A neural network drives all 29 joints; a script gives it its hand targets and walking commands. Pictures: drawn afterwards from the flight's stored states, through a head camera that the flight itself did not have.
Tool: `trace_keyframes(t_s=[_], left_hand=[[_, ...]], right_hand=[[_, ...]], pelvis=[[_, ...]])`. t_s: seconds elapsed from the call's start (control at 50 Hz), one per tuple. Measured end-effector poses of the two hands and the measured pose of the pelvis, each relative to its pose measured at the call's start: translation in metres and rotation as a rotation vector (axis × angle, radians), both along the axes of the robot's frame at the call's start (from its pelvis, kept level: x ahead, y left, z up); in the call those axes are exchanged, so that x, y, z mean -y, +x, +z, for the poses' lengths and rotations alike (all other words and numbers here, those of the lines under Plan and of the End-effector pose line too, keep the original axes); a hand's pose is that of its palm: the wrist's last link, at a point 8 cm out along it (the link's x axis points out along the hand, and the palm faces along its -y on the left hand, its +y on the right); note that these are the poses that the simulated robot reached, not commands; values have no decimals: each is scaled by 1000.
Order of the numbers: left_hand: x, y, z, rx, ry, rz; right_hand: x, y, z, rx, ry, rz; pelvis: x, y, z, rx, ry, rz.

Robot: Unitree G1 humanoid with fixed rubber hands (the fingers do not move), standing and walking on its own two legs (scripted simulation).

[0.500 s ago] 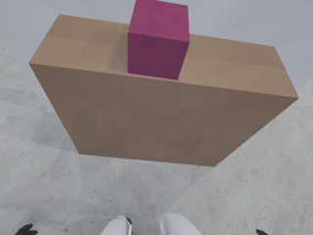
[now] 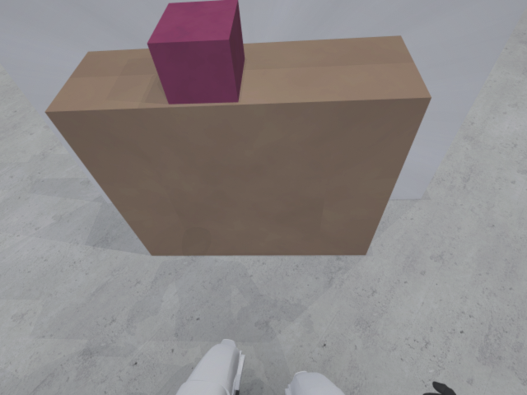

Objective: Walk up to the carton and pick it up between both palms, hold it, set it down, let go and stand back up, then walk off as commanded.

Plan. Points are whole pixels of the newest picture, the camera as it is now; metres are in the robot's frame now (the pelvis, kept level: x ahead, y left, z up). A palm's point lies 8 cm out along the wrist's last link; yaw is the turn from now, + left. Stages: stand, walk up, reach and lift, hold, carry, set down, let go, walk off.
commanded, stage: walk off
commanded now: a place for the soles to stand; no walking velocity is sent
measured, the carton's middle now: (203, 52) +0.83 +0.09 +0.09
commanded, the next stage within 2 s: none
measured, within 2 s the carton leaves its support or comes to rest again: neither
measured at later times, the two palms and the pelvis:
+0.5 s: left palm out of the picture +0.00 +0.33 -0.06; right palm out of the picture -0.11 -0.31 -0.11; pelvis -0.13 +0.01 +0.01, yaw +1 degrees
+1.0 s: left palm out of the picture -0.14 +0.38 -0.07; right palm out of the picture -0.15 -0.27 -0.09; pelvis -0.20 +0.05 +0.02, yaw +0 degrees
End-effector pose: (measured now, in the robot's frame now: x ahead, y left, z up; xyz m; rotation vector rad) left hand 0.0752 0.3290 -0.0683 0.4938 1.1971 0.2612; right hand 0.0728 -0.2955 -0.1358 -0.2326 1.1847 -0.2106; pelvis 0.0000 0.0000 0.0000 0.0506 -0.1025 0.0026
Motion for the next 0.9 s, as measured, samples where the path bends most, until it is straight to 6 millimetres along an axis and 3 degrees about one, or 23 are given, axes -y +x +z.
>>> trace_keyframes(t_s=[0.1, 0.28, 0.42, 0.52, 0.58, 0.64, 0.7, 0.76, 0.9], left_hand=[[15, -4, 22, 65, 30, -28], [26, -14, 31, 161, 23, -68], [12, -52, 23, 178, -16, -57], [-5, -84, 1, 216, -74, -43], [-17, -114, -13, 198, -100, -19], [-29, -150, -13, 148, -112, 19], [-39, -189, -14, 60, -113, 45], [-46, -216, -15, -7, -106, 60], [-42, -222, -14, 31, -76, 18]], right_hand=[[13, -33, -3, -31, 23, 3], [30, -92, -1, -75, -1, 11], [20, -148, 14, -113, -25, 13], [7, -192, 26, -112, -73, 17], [-4, -216, 31, -103, -92, 12], [-11, -219, 49, -69, -111, 17], [-14, -208, 66, -18, -128, 30], [-18, -207, 73, 16, -130, 52], [-12, -227, 56, 37, -95, 21]], pelvis=[[15, -26, 7, -23, 15, 3], [19, -66, 7, -14, 17, 4], [3, -104, 10, -6, -11, 11], [-17, -138, 3, 23, -48, 22], [-30, -160, 1, 51, -67, 23], [-37, -171, 12, 32, -101, 27], [-42, -182, 21, -44, -117, 24], [-44, -192, 24, -93, -120, 23], [-39, -206, 14, -97, -77, -4]])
